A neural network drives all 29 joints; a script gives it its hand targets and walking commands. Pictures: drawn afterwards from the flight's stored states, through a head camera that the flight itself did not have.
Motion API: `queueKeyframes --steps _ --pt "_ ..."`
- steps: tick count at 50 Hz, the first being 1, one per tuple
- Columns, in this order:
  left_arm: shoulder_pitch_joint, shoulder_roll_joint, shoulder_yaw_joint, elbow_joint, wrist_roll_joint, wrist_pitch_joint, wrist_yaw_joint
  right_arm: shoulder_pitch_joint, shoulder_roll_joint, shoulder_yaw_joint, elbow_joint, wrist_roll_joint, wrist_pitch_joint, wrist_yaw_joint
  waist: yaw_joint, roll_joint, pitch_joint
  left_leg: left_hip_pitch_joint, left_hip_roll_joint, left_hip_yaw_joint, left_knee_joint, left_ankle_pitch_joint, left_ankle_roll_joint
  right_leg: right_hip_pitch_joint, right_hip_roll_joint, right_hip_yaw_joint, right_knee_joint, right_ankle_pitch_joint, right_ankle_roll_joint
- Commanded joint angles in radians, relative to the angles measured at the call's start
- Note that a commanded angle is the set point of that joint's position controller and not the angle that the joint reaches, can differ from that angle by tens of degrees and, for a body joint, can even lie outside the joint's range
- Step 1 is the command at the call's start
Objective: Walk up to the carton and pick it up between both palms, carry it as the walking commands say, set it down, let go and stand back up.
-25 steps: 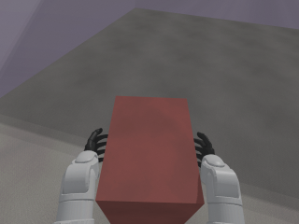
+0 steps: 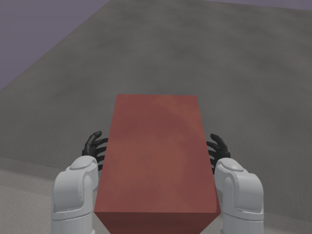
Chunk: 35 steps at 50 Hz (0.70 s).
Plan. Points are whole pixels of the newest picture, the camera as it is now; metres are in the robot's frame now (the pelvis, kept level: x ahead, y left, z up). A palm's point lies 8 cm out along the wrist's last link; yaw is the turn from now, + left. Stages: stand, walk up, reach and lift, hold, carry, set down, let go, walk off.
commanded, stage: carry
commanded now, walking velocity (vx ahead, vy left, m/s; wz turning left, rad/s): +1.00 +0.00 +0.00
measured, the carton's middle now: (155, 166) +0.29 -0.01 +0.01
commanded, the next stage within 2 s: none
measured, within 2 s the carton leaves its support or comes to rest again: neither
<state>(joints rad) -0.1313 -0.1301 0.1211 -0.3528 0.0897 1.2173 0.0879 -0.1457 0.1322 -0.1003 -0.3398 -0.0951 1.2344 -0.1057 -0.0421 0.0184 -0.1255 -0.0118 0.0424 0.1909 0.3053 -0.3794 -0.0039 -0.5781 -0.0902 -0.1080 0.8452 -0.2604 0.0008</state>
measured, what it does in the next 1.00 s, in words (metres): walks ahead: right foot, then left foot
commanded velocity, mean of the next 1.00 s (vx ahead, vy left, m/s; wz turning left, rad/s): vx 1.00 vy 0.00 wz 0.00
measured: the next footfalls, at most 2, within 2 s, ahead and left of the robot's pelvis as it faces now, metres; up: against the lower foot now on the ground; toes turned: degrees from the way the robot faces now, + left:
right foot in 0.10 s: +0.28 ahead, -0.12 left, +0.00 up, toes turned -9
left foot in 0.56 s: +0.70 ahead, +0.09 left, +0.00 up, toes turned +15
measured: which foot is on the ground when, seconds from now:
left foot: down 0.00-0.14, up 0.16-0.54, down 0.56-1.00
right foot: up 0.00-0.08, down 0.10-0.58, up 0.60-1.00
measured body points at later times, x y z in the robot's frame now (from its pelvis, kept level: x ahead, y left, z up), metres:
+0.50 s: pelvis +0.44 -0.01 -0.01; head +0.44 -0.02 +0.44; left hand +0.70 +0.16 +0.08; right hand +0.73 -0.14 +0.07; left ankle +0.62 +0.12 -0.71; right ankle +0.24 -0.11 -0.73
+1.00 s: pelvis +0.93 +0.02 -0.02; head +0.93 +0.04 +0.43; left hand +1.20 +0.19 +0.06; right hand +1.22 -0.11 +0.06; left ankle +0.66 +0.08 -0.73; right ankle +1.14 -0.07 -0.72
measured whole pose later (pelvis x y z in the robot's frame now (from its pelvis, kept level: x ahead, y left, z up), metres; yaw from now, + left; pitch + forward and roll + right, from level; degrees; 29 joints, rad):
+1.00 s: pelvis +0.93 +0.02 -0.02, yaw +3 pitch +2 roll -2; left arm -0.15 -0.13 0.08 -0.40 0.11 1.22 0.09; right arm -0.14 0.13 -0.13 -0.40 -0.09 1.21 -0.07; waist 0.00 0.00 -0.05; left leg 0.30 0.03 0.20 0.18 -0.44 0.00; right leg -0.58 -0.04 -0.24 0.44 0.06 -0.05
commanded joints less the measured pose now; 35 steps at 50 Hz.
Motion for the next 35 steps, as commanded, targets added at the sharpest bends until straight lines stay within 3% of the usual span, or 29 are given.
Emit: queueKeyframes --steps 1,2,4,5,6,7,8,9,10,11,13,16,19,21,24,25,26,27,28,29,30,31,32,33,35 --pt "-0.456 -0.873 -0.721 -0.051 -0.359 0.006 -0.229 -0.540 0.875 0.703 -0.116 0.438 -0.002 0.277 0.018 0.125 -0.062 0.099 0.191 -0.090 -0.120 0.543 0.097 0.040 0.045 -0.093 -0.274 0.115 -0.015" --pt "-0.461 -0.873 -0.725 -0.064 -0.354 0.008 -0.224 -0.544 0.873 0.701 -0.124 0.442 0.001 0.281 0.026 0.160 -0.091 0.070 0.185 -0.046 -0.080 0.720 0.081 0.153 0.084 -0.141 -0.297 0.144 -0.025" --pt "-0.468 -0.874 -0.725 -0.066 -0.340 0.014 -0.219 -0.553 0.863 0.697 -0.132 0.440 0.010 0.286 0.049 0.197 -0.169 -0.019 0.176 0.008 0.087 0.944 0.054 0.421 0.123 -0.205 -0.287 0.162 -0.042" --pt "-0.460 -0.876 -0.719 -0.052 -0.330 0.016 -0.219 -0.547 0.859 0.697 -0.135 0.434 0.014 0.289 0.068 0.161 -0.228 -0.097 0.139 0.043 0.279 0.972 0.037 0.604 0.146 -0.221 -0.290 0.104 -0.053" --pt "-0.429 -0.879 -0.712 -0.034 -0.321 0.015 -0.219 -0.569 0.845 0.695 -0.142 0.427 0.018 0.292 0.111 0.055 -0.307 -0.278 0.091 0.041 0.575 0.837 0.022 0.832 0.098 -0.130 -0.287 -0.035 -0.059" --pt "-0.447 -0.889 -0.711 -0.035 -0.323 0.007 -0.226 -0.566 0.855 0.708 -0.147 0.428 0.023 0.294 0.107 -0.267 -0.335 -0.597 -0.041 -0.022 0.957 0.353 -0.012 0.966 -0.229 0.486 -0.505 -0.445 -0.179" --pt "-0.449 -0.915 -0.708 -0.006 -0.329 0.006 -0.235 -0.578 0.872 0.711 -0.127 0.428 0.017 0.293 0.072 -0.317 -0.287 -0.744 -0.086 -0.195 1.102 -0.031 0.020 0.904 -0.343 0.732 -0.644 -0.244 -0.243" --pt "-0.467 -0.925 -0.695 -0.006 -0.337 0.005 -0.238 -0.566 0.890 0.703 -0.088 0.429 0.015 0.292 0.074 -0.183 -0.276 -0.783 0.008 -0.245 1.159 -0.009 0.032 0.876 -0.323 0.572 -0.585 0.010 -0.241" --pt "-0.467 -0.940 -0.700 -0.001 -0.351 -0.003 -0.242 -0.547 0.904 0.700 -0.074 0.432 0.009 0.294 0.075 -0.078 -0.289 -0.786 0.056 -0.237 1.113 0.036 0.022 0.846 -0.313 0.497 -0.566 0.075 -0.229" --pt "-0.498 -0.962 -0.720 -0.018 -0.379 -0.013 -0.249 -0.553 0.924 0.702 -0.078 0.434 -0.006 0.291 0.072 -0.016 -0.277 -0.768 0.093 -0.228 1.041 0.097 0.007 0.793 -0.289 0.429 -0.576 0.050 -0.198" --pt "-0.544 -0.986 -0.735 -0.042 -0.421 -0.030 -0.264 -0.550 0.949 0.702 -0.085 0.417 -0.032 0.278 0.061 -0.067 -0.249 -0.712 0.122 -0.213 0.921 0.172 -0.009 0.695 -0.251 0.317 -0.643 -0.038 -0.144" --pt "-0.556 -0.958 -0.753 -0.091 -0.453 -0.037 -0.277 -0.519 0.951 0.698 -0.092 0.383 -0.052 0.253 0.060 -0.117 -0.139 -0.708 0.129 -0.142 0.673 0.270 -0.017 0.654 -0.207 0.149 -0.746 0.011 -0.125" --pt "-0.529 -0.920 -0.749 -0.105 -0.449 -0.026 -0.282 -0.469 0.937 0.699 -0.097 0.362 -0.047 0.238 0.059 -0.123 -0.073 -0.565 0.068 -0.011 0.407 0.396 -0.017 0.616 -0.110 -0.034 -0.776 0.253 -0.094" --pt "-0.498 -0.895 -0.735 -0.100 -0.435 -0.013 -0.282 -0.460 0.921 0.703 -0.104 0.357 -0.035 0.235 0.062 -0.148 -0.059 -0.519 0.032 0.048 0.312 0.446 -0.003 0.659 -0.103 -0.072 -0.777 0.405 -0.092" --pt "-0.456 -0.862 -0.714 -0.077 -0.409 0.006 -0.281 -0.460 0.913 0.711 -0.089 0.353 -0.017 0.238 0.062 -0.182 -0.085 -0.436 -0.033 0.108 0.198 0.483 0.024 0.773 -0.116 -0.121 -0.671 0.853 -0.086" --pt "-0.450 -0.851 -0.710 -0.069 -0.400 0.010 -0.280 -0.463 0.914 0.713 -0.078 0.354 -0.013 0.241 0.059 -0.205 -0.117 -0.376 -0.061 0.128 0.181 0.469 0.027 0.805 -0.124 -0.133 -0.597 0.991 -0.078" --pt "-0.449 -0.846 -0.712 -0.063 -0.390 0.014 -0.279 -0.449 0.915 0.715 -0.056 0.357 -0.012 0.243 0.041 -0.202 -0.184 -0.233 -0.090 0.134 0.183 0.399 0.043 0.782 -0.119 -0.144 -0.429 1.048 -0.064" --pt "-0.452 -0.843 -0.714 -0.058 -0.380 0.012 -0.280 -0.464 0.923 0.720 -0.054 0.370 -0.013 0.248 0.017 -0.190 -0.267 -0.023 -0.104 0.139 0.172 0.273 0.059 0.687 -0.123 -0.155 -0.178 1.020 -0.057" --pt "-0.471 -0.838 -0.711 -0.055 -0.374 0.011 -0.282 -0.506 0.924 0.725 -0.072 0.383 -0.011 0.254 -0.001 -0.106 -0.323 0.183 -0.013 -0.025 0.153 0.072 0.076 0.470 -0.102 -0.119 0.098 0.804 -0.030" --pt "-0.490 -0.858 -0.714 -0.058 -0.377 0.015 -0.282 -0.531 0.930 0.720 -0.056 0.388 -0.010 0.256 0.017 0.095 -0.358 0.361 0.294 -0.556 0.041 -0.217 0.206 0.109 0.023 -0.045 0.385 0.254 0.007" --pt "-0.483 -0.868 -0.712 -0.043 -0.374 0.012 -0.284 -0.518 0.939 0.727 -0.052 0.398 -0.014 0.261 0.017 0.156 -0.327 0.390 0.388 -0.801 -0.101 -0.016 0.248 -0.088 0.100 0.085 0.581 -0.096 0.015" --pt "-0.476 -0.887 -0.714 -0.023 -0.371 0.003 -0.279 -0.503 0.953 0.712 -0.040 0.403 -0.016 0.270 0.019 0.107 -0.317 0.353 0.372 -0.655 -0.079 0.155 0.213 -0.141 0.016 0.137 0.632 -0.072 -0.001" --pt "-0.477 -0.914 -0.713 -0.011 -0.373 -0.007 -0.279 -0.507 0.977 0.714 -0.023 0.403 -0.025 0.276 0.025 0.006 -0.283 0.270 0.334 -0.540 -0.045 0.276 0.183 -0.131 -0.019 0.161 0.581 -0.011 -0.005" --pt "-0.486 -0.933 -0.709 -0.013 -0.372 -0.019 -0.276 -0.528 0.987 0.722 -0.030 0.421 -0.034 0.285 0.030 -0.027 -0.240 0.182 0.304 -0.437 -0.056 0.290 0.150 -0.111 -0.044 0.152 0.506 0.018 -0.001" --pt "-0.504 -0.968 -0.717 -0.027 -0.364 -0.042 -0.263 -0.546 0.987 0.731 -0.041 0.448 -0.049 0.295 0.036 0.028 -0.216 0.097 0.258 -0.310 -0.112 0.208 0.104 -0.068 -0.074 0.124 0.369 0.082 0.012"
